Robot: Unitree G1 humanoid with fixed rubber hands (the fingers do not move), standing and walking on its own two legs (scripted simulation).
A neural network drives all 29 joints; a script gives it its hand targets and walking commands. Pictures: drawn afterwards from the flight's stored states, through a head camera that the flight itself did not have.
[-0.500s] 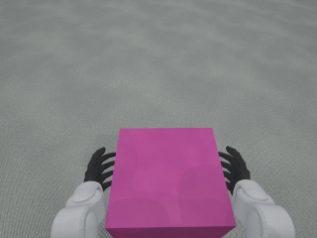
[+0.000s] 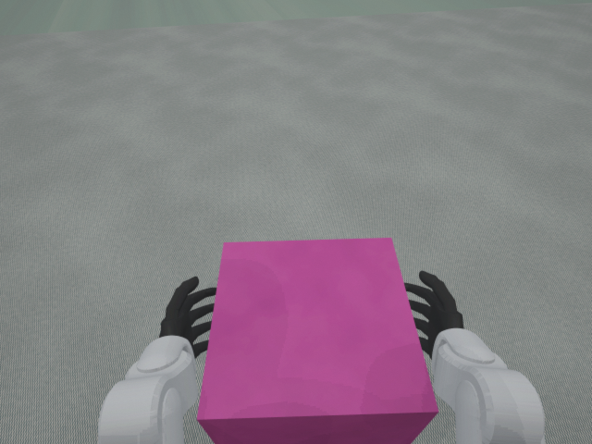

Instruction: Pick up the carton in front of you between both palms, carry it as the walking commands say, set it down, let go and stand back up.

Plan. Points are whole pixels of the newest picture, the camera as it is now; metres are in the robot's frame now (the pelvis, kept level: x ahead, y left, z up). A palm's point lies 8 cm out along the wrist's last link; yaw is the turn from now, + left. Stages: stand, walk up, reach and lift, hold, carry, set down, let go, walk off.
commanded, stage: carry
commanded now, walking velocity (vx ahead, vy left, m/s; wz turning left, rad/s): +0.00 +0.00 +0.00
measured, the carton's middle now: (310, 360) +0.25 +0.00 +0.01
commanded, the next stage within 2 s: hold in 1.08 s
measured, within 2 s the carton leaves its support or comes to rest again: neither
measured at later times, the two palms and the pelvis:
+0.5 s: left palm (180, 377) +0.22 +0.15 +0.05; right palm (435, 370) +0.22 -0.14 +0.05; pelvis -0.03 +0.00 +0.00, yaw +0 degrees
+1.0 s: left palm (181, 379) +0.22 +0.16 +0.04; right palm (430, 373) +0.22 -0.14 +0.04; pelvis -0.06 +0.01 +0.00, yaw +0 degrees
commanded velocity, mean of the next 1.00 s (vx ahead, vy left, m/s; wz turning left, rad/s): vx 0.00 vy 0.00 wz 0.00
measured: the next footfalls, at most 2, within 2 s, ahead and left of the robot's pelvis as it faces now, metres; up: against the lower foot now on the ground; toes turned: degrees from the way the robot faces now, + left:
none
